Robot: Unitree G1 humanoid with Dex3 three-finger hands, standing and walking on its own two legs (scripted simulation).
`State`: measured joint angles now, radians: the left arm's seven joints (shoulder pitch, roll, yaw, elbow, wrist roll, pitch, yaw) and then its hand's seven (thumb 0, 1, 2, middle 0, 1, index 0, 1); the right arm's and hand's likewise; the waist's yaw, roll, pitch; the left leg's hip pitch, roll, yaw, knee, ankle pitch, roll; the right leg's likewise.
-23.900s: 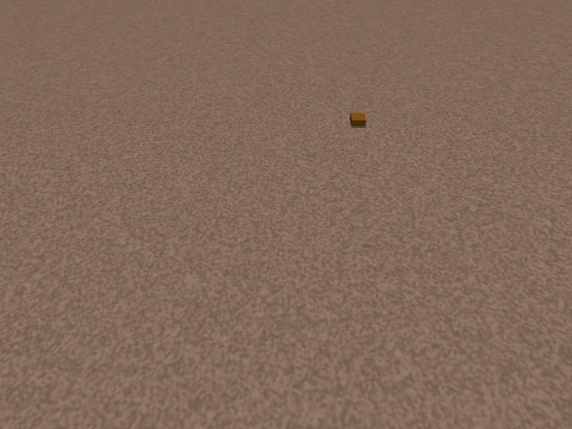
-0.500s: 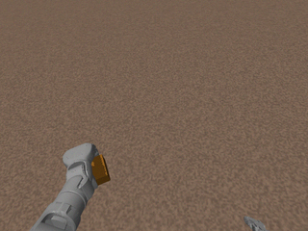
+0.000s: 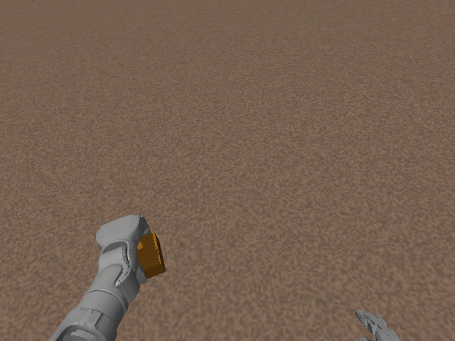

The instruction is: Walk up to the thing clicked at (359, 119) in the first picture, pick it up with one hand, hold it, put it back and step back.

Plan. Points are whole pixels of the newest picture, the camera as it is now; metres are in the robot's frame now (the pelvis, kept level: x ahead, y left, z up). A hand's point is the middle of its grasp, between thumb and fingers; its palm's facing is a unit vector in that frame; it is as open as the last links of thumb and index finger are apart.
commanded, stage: hold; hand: left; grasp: from above
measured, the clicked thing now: (140, 258) +0.32 +0.22 -0.08
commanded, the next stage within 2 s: crouch in 1.04 s
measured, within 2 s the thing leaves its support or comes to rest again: neither
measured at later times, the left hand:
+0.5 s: hand (129, 256) +0.30 +0.22 -0.02, palm faces -0.38 -0.18 -0.91, open 10.4 cm
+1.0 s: hand (130, 251) +0.31 +0.22 -0.02, palm faces -0.41 -0.18 -0.90, open 10.5 cm
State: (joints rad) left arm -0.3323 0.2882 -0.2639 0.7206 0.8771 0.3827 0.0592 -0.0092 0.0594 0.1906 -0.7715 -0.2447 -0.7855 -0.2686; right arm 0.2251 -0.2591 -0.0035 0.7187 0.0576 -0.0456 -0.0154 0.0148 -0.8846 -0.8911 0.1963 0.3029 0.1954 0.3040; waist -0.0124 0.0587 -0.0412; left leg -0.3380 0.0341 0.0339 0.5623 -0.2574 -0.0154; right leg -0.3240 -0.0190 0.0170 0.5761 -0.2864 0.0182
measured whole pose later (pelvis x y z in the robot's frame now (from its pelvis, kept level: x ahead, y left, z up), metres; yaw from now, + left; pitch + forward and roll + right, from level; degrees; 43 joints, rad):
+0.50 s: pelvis +0.00 +0.00 +0.00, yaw +0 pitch +0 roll +0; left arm -0.28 0.30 -0.28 0.60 0.88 0.42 -0.01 -0.01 0.03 0.27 -0.74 -0.33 -0.75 -0.35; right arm 0.20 -0.26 0.01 0.69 0.07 -0.04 -0.02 0.02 -0.89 -0.89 0.20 0.30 0.19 0.30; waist 0.01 0.07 -0.03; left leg -0.28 0.03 0.04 0.51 -0.23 -0.02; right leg -0.27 -0.02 0.02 0.53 -0.27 0.02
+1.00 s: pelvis +0.01 +0.00 +0.01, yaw +0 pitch +1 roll +0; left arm -0.30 0.30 -0.28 0.62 0.89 0.42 -0.03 -0.01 -0.01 0.36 -0.71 -0.41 -0.72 -0.43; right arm 0.20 -0.25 0.00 0.69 0.07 -0.02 -0.02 0.02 -0.89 -0.89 0.20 0.30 0.19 0.30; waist 0.01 0.06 -0.02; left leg -0.26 0.03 0.04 0.49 -0.23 -0.02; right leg -0.26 -0.02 0.02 0.51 -0.27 0.02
